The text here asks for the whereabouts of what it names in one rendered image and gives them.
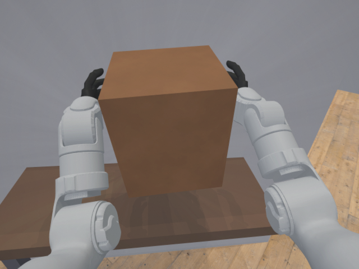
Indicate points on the carton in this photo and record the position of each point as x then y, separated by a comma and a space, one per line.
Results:
169, 115

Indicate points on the robot right upper arm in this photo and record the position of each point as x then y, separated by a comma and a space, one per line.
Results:
303, 209

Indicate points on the robot left forearm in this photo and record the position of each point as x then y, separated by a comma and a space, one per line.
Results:
81, 159

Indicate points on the robot right hand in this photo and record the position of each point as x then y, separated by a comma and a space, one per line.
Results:
238, 76

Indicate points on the robot right forearm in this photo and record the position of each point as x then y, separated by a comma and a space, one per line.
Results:
280, 157

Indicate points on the robot left upper arm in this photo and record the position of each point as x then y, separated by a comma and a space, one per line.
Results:
80, 237

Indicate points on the robot left hand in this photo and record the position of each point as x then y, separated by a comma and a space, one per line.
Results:
91, 84

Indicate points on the table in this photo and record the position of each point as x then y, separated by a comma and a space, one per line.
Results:
235, 210

